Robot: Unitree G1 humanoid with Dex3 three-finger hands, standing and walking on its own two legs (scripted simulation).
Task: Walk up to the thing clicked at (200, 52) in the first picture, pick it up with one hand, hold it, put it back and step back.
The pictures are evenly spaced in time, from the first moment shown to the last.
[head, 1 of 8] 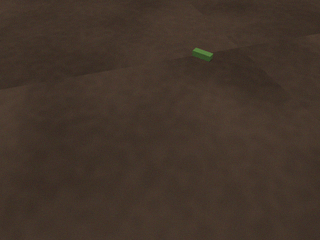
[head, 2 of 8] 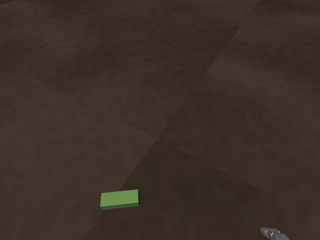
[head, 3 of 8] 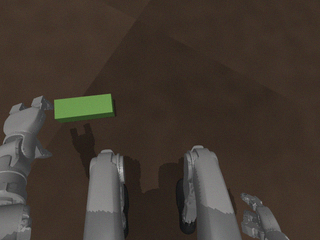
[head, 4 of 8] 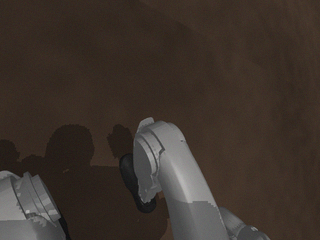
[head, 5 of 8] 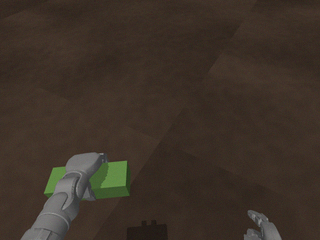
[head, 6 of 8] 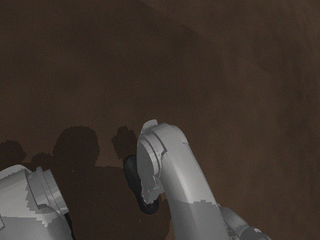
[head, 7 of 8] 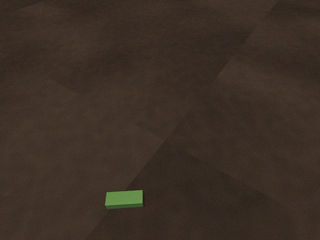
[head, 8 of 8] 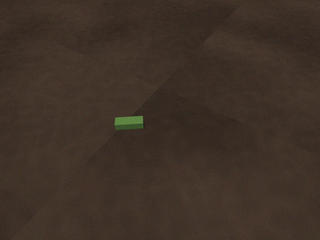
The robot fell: no
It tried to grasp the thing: yes
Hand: left
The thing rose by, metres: 0.68
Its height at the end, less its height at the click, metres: +0.00
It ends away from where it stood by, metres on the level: 0.01
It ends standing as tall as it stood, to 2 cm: yes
